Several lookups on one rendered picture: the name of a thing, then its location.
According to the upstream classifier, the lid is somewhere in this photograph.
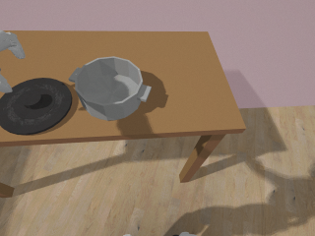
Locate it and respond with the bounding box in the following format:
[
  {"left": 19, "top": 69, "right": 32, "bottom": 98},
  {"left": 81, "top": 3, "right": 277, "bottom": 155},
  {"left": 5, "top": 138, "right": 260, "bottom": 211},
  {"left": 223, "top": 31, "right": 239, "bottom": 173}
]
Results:
[{"left": 0, "top": 78, "right": 73, "bottom": 136}]

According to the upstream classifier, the table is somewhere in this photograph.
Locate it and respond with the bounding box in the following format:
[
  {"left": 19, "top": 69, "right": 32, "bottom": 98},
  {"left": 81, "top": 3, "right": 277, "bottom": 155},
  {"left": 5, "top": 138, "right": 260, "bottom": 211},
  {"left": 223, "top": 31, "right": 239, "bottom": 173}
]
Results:
[{"left": 0, "top": 30, "right": 246, "bottom": 199}]

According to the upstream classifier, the pot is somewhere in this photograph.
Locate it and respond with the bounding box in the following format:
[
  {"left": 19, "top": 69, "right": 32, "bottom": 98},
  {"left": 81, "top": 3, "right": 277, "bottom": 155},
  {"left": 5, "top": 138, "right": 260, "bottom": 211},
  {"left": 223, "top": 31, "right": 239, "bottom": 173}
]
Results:
[{"left": 68, "top": 56, "right": 152, "bottom": 121}]

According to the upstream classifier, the knob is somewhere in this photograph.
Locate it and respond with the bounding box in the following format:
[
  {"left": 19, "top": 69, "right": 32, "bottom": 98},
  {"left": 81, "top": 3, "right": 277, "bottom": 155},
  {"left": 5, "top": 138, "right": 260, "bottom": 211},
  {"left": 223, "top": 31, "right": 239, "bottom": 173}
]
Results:
[{"left": 21, "top": 90, "right": 43, "bottom": 109}]

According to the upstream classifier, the left robot hand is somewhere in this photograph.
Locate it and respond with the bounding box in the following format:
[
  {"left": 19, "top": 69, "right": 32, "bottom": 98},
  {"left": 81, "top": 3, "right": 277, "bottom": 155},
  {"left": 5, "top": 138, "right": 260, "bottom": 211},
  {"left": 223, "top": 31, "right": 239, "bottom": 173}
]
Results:
[{"left": 0, "top": 30, "right": 26, "bottom": 93}]

